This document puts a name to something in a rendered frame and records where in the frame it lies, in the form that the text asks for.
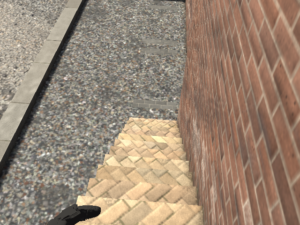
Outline stairs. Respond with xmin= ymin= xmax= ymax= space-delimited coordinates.
xmin=75 ymin=117 xmax=203 ymax=225

